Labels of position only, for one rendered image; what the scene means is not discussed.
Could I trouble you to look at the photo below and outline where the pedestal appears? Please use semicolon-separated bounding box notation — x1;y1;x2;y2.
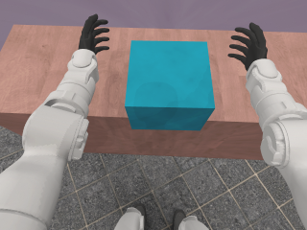
0;24;307;160

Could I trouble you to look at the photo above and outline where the left robot upper arm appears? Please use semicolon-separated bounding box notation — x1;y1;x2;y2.
0;105;89;230

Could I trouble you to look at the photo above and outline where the carton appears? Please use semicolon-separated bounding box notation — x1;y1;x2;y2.
125;40;216;131

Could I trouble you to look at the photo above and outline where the robot right forearm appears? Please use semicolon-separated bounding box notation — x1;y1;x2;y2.
246;58;307;132

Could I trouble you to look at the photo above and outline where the right robot upper arm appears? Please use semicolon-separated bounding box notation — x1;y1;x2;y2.
260;120;307;230

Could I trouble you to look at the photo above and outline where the robot right hand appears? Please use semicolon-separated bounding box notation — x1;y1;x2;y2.
228;22;268;70

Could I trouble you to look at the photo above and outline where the right robot shin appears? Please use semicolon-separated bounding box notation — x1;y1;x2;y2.
178;216;198;230

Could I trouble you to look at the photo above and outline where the robot left forearm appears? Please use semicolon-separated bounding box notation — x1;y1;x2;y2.
22;49;100;150

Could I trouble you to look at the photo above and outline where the robot left hand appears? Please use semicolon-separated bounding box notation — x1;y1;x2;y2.
78;13;109;55

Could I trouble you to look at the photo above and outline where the left robot foot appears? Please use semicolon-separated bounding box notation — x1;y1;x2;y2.
134;203;147;230

